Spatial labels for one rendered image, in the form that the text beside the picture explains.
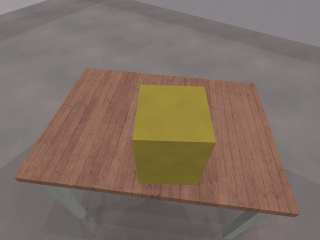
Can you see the carton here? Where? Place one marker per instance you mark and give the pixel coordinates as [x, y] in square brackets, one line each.
[173, 136]

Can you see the table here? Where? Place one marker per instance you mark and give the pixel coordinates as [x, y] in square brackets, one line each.
[88, 145]

